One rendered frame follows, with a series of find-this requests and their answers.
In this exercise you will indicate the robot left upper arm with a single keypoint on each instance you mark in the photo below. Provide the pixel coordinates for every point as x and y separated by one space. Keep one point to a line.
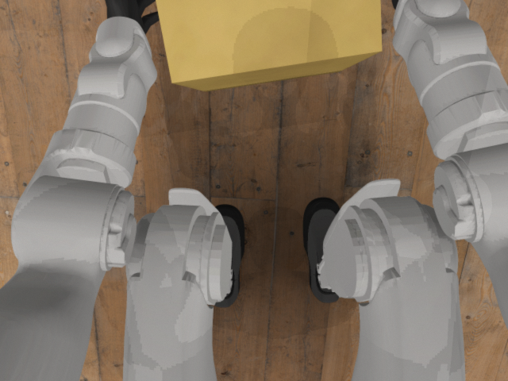
69 233

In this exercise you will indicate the robot left forearm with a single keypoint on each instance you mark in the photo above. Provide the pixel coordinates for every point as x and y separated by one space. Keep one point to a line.
104 119

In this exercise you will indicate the robot shin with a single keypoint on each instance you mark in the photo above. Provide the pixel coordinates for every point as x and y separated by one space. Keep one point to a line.
177 196
328 277

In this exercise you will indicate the right robot shin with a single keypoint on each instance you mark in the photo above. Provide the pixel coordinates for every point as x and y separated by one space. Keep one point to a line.
328 277

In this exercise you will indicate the robot right forearm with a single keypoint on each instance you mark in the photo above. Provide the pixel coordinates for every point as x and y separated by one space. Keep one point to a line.
456 78

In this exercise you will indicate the carton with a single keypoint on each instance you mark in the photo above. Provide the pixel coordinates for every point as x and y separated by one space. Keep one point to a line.
221 44

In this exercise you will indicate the robot right upper arm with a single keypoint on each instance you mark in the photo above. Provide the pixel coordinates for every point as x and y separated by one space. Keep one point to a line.
471 202

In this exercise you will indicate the left robot shin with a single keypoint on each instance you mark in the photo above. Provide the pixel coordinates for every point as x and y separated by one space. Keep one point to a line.
177 196

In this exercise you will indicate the left robot hand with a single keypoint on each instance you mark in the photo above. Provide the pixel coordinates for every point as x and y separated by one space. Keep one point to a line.
132 9

